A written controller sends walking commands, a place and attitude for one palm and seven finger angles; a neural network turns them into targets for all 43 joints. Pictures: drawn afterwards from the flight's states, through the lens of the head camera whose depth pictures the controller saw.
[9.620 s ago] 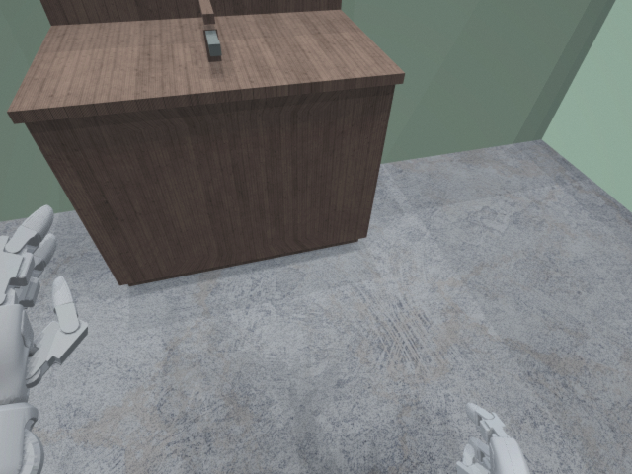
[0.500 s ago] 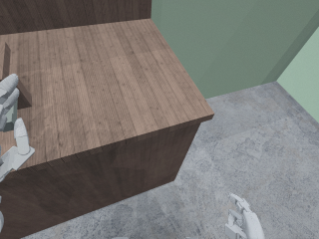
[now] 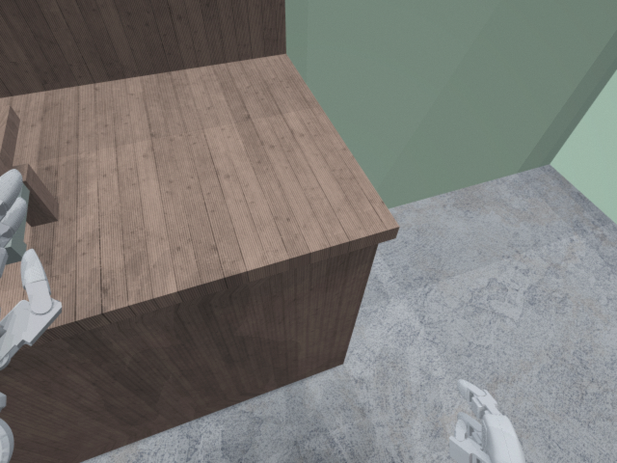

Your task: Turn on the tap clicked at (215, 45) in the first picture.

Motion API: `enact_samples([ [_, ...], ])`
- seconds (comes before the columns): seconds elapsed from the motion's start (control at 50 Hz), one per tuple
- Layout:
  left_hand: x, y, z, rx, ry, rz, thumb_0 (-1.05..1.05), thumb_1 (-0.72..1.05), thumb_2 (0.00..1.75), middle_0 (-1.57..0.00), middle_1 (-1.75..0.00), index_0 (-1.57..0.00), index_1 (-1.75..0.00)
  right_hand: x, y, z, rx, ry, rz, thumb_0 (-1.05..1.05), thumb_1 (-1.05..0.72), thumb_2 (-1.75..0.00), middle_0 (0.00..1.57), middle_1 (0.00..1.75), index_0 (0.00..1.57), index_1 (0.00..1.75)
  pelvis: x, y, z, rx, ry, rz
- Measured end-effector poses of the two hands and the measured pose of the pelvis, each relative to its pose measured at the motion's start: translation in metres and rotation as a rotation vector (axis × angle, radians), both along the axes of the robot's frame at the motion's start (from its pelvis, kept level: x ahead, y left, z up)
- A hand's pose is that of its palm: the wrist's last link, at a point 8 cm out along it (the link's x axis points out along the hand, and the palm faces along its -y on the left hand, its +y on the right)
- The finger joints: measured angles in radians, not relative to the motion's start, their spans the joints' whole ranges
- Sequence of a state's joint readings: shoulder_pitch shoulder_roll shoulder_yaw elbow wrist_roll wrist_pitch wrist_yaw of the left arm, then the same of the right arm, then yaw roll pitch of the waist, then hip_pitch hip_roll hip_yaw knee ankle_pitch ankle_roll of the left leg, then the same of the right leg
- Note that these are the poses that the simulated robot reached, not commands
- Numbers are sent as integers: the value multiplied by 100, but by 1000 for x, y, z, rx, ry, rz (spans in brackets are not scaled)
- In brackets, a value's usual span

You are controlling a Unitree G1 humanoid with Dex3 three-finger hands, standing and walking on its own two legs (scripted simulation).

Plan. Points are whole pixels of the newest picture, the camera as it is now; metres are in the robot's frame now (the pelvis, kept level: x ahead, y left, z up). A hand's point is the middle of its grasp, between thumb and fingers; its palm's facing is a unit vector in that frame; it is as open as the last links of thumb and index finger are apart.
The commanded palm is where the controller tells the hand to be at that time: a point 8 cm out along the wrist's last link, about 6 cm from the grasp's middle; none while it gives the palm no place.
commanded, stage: come to a stop and stand still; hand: left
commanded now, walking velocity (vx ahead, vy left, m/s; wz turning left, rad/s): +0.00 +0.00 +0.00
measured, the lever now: (5, 248) +0.32 +0.38 +0.10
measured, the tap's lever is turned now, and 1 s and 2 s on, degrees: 0 0 0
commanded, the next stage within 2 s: look again from close up in 0.60 s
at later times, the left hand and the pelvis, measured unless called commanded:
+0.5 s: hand out of the picture +0.20 +0.28 +0.17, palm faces +0.37 -0.85 -0.36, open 7.4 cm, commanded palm +0.14 +0.30 +0.18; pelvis -0.03 +0.03 +0.00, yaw -2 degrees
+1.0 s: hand (30, 313) +0.22 +0.26 +0.17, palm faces +0.35 -0.87 -0.35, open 7.4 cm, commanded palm +0.16 +0.29 +0.18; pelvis -0.01 +0.02 +0.01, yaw -2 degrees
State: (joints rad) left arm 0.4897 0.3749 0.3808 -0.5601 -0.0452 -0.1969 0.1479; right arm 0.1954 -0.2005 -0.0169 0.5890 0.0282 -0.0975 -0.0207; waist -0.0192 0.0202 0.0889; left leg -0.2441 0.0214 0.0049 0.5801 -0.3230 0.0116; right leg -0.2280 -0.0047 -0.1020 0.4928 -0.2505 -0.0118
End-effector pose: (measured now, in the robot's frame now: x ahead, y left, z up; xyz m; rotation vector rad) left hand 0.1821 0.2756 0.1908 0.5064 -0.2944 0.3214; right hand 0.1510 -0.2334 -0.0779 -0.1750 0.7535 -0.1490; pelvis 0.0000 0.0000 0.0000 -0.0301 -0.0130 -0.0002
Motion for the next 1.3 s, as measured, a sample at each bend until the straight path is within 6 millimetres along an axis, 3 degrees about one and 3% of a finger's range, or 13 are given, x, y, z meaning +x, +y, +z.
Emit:
enact_samples([
  [0.1, -3, 8, -14, -53, 41, 31, 1, 89, 90, -21, -30, -21, -30, 1, 7, 3, -11, 8, 8, 1, -91, -90, 20, 30, 20, 30, 0, 3, 2, 16, 0, -11],
  [0.16, 9, 36, 2, 76, -36, 48, 1, 88, 90, -22, -30, -22, -30, -1, 14, 3, -48, 18, 82, 1, -91, -90, 20, 30, 20, 30, -6, 2, 1, 11, 8, -18],
  [0.2, 16, 50, 7, 36, -98, 76, 1, 89, 90, -22, -30, -22, -30, -3, 18, 7, -44, 9, 106, 1, -91, -90, 20, 30, 20, 30, -11, 5, 3, 16, 1, -26],
  [0.24, 17, 48, 6, -24, -123, 63, 2, 89, 90, -21, -30, -21, -30, -5, 22, 13, -34, -28, 104, 1, -91, -90, 20, 30, 21, 30, -14, 12, 4, 21, -6, -40],
  [0.36, 2, 13, -12, -61, -29, -123, 2, 90, 90, -21, -30, -21, -30, -12, 29, 25, -20, -119, 41, 1, -91, -90, 20, 30, 21, 30, -20, 27, 3, 24, -17, -54],
  [0.52, -26, 46, -12, -64, -58, 2, 2, 89, 90, -22, -30, -22, -30, -27, 37, 23, -39, -90, 67, 1, -91, -90, 20, 30, 21, 30, -30, 27, 3, 20, -37, -38],
  [0.6, -32, 45, -11, -121, -112, 42, 2, 89, 90, -21, -30, -21, -30, -29, 40, 21, -41, -75, 102, 1, -90, -90, 20, 30, 21, 30, -31, 26, 4, 16, -41, -34],
  [0.76, -16, 26, -17, -137, -68, -14, 1, 89, 90, -21, -30, -21, -30, -24, 38, 26, -39, -91, 89, 1, -90, -90, 21, 30, 21, 30, -27, 23, 7, 8, -33, -41],
  [1.02, -4, 24, -12, -83, -16, -26, 2, 89, 90, -21, -30, -21, -30, -12, 21, 24, -57, -53, 51, 1, -90, -90, 20, 30, 21, 30, -12, 19, 8, 10, -20, -39],
  [1.22, 1, 22, -17, -112, 6, -2, 2, 89, 90, -21, -30, -21, -30, 3, 23, 25, -50, -59, 61, 1, -91, -90, 20, 30, 21, 30, -7, 17, 9, 10, -20, -39],
  [1.26, 9, 34, 1, 26, -46, -3, 2, 89, 90, -22, -30, -21, -30, 5, 26, 24, -69, -54, 106, 1, -91, -90, 20, 30, 20, 30, -11, 14, 7, 7, -8, -26],
  [1.3, 17, 49, 12, 38, -116, 22, 2, 89, 90, -22, -30, -22, -30, 5, 29, 22, -54, -53, 126, 1, -91, -90, 20, 30, 20, 30, -15, 13, 7, 12, -5, -34],
])
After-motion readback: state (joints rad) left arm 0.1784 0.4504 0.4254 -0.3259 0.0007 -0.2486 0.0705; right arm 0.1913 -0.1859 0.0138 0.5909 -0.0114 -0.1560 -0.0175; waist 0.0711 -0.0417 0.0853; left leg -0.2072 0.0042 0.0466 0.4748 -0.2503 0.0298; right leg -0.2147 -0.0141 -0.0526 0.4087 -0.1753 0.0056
